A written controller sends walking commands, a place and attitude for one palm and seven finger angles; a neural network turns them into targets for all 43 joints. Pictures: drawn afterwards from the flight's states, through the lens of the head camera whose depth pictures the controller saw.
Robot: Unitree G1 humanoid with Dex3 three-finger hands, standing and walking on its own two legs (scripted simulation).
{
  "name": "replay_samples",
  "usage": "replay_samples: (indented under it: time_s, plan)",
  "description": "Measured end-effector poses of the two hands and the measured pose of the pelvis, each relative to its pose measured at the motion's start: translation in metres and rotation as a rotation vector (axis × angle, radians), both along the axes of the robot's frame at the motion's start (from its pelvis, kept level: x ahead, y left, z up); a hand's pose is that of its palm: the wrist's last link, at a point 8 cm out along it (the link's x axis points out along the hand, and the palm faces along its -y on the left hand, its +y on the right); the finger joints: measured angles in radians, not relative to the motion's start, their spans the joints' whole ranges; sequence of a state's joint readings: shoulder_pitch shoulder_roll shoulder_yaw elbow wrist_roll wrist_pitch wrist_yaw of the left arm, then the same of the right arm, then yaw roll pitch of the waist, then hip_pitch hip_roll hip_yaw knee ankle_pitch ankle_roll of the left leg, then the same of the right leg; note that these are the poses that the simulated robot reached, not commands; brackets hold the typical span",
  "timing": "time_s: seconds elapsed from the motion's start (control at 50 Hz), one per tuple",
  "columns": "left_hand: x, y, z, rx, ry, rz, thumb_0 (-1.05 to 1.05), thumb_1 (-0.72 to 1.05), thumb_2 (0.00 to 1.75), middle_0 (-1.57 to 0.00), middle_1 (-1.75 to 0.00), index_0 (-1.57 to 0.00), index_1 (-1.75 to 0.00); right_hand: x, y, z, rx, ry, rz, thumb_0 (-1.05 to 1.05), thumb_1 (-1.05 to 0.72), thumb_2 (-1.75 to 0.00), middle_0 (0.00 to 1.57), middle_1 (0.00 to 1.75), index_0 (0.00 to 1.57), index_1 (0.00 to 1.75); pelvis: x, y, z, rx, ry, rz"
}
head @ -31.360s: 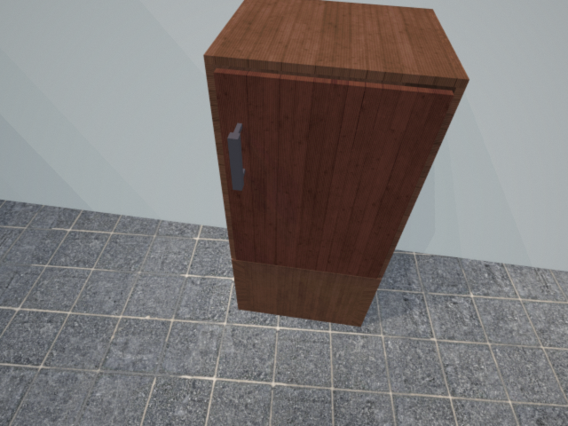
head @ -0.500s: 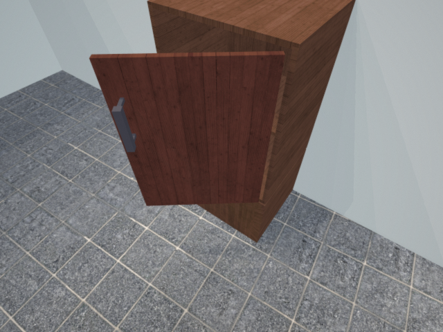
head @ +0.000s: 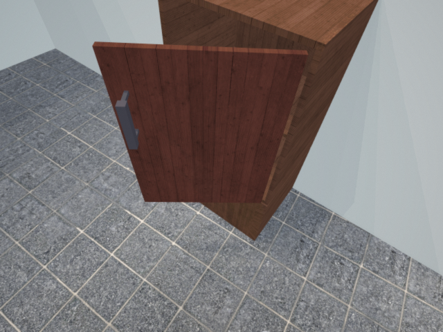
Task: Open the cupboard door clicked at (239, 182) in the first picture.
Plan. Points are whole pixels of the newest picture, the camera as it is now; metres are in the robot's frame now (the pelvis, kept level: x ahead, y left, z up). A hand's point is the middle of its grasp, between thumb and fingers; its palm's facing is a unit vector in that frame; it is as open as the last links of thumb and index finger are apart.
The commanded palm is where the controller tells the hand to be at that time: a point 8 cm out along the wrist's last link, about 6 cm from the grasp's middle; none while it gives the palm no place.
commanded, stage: come to a stop and stand still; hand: left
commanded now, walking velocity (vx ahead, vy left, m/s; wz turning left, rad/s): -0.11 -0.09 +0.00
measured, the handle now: (129, 120) +0.55 +0.25 +0.03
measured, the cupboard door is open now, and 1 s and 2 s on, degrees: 38 38 38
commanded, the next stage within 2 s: look again from close up in 1.22 s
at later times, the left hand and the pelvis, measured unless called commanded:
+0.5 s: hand out of the picture +0.08 +0.16 -0.16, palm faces +0.04 -0.98 -0.21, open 7.3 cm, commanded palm none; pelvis +0.03 -0.02 +0.01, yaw +1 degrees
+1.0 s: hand out of the picture -0.01 +0.17 -0.17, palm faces +0.04 -0.98 -0.18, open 7.4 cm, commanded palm none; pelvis +0.00 +0.00 +0.01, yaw +2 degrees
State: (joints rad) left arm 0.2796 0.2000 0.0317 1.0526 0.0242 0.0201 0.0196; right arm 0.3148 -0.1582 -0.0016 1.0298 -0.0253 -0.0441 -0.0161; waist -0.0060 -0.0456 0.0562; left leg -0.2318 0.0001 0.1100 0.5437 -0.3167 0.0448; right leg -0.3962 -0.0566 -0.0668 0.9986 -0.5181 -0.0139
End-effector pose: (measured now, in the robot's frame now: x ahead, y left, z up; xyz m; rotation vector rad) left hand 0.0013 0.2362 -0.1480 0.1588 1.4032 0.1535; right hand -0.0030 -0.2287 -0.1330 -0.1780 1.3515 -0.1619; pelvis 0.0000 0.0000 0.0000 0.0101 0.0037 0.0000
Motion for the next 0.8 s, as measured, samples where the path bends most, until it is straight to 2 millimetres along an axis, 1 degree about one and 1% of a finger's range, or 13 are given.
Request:
replay_samples:
  time_s: [0.06, 0.1, 0.16, 0.24, 0.34, 0.42, 0.5, 0.64, 0.72, 0.8]
  plan:
    - [0.032, -0.003, 0.008, 0.011, -0.071, -0.008, 0.01, 0.91, 0.90, -0.20, -0.30, -0.20, -0.30, -0.001, 0.009, -0.003, 0.032, 0.038, 0.004, 0.00, -0.91, -0.90, 0.20, 0.30, 0.20, 0.30, 0.005, -0.002, 0.003, 0.002, 0.005, 0.011]
    - [0.051, -0.008, 0.011, 0.017, -0.119, -0.014, 0.01, 0.91, 0.90, -0.20, -0.30, -0.20, -0.30, 0.001, 0.012, -0.008, 0.055, 0.056, 0.003, 0.00, -0.90, -0.90, 0.20, 0.30, 0.20, 0.30, 0.009, -0.005, 0.002, 0.009, 0.003, 0.016]
    - [0.071, -0.017, 0.012, 0.028, -0.168, -0.029, 0.01, 0.91, 0.90, -0.20, -0.30, -0.20, -0.30, 0.009, 0.012, -0.019, 0.085, 0.059, -0.012, 0.00, -0.90, -0.90, 0.21, 0.30, 0.20, 0.30, 0.015, -0.010, -0.002, 0.019, -0.004, 0.012]
    - [0.085, -0.025, 0.015, 0.023, -0.186, -0.046, 0.00, 0.92, 0.90, -0.20, -0.30, -0.20, -0.30, 0.022, 0.007, -0.019, 0.082, 0.048, -0.030, 0.01, -0.92, -0.90, 0.21, 0.30, 0.20, 0.30, 0.023, -0.014, 0.000, 0.008, -0.003, 0.022]
    - [0.091, -0.030, 0.015, 0.008, -0.184, -0.032, 0.00, 0.92, 0.90, -0.20, -0.30, -0.20, -0.30, 0.031, -0.001, -0.010, 0.058, 0.033, -0.018, 0.02, -0.92, -0.90, 0.20, 0.30, 0.20, 0.30, 0.029, -0.017, 0.005, 0.007, -0.005, 0.019]
    - [0.086, -0.030, 0.015, 0.007, -0.174, -0.016, 0.00, 0.93, 0.90, -0.20, -0.30, -0.20, -0.30, 0.036, -0.007, -0.005, 0.044, 0.030, -0.003, 0.01, -0.92, -0.90, 0.20, 0.30, 0.20, 0.30, 0.031, -0.020, 0.007, 0.003, -0.008, 0.019]
    - [0.073, -0.028, 0.015, 0.012, -0.142, -0.005, 0.00, 0.93, 0.90, -0.20, -0.30, -0.20, -0.30, 0.041, -0.011, -0.003, 0.036, 0.023, 0.005, 0.01, -0.92, -0.90, 0.20, 0.30, 0.19, 0.30, 0.033, -0.022, 0.008, 0.000, -0.012, 0.019]
    - [0.039, -0.031, 0.013, 0.015, -0.064, 0.012, 0.00, 0.92, 0.90, -0.20, -0.30, -0.20, -0.30, 0.043, -0.015, -0.003, 0.035, 0.018, 0.018, 0.01, -0.91, -0.90, 0.20, 0.30, 0.19, 0.30, 0.031, -0.024, 0.009, -0.007, -0.016, 0.020]
    - [0.015, -0.031, 0.011, 0.020, -0.030, 0.002, 0.00, 0.91, 0.90, -0.20, -0.30, -0.20, -0.30, 0.046, -0.016, -0.007, 0.031, -0.028, 0.010, 0.01, -0.91, -0.90, 0.20, 0.30, 0.19, 0.30, 0.020, -0.018, 0.005, -0.019, -0.021, 0.023]
    - [-0.003, -0.028, 0.010, 0.006, -0.011, 0.009, 0.01, 0.91, 0.90, -0.20, -0.30, -0.20, -0.30, 0.043, -0.008, -0.007, 0.034, -0.065, 0.013, 0.01, -0.91, -0.90, 0.20, 0.30, 0.19, 0.30, 0.012, -0.011, 0.004, -0.010, -0.041, 0.027]
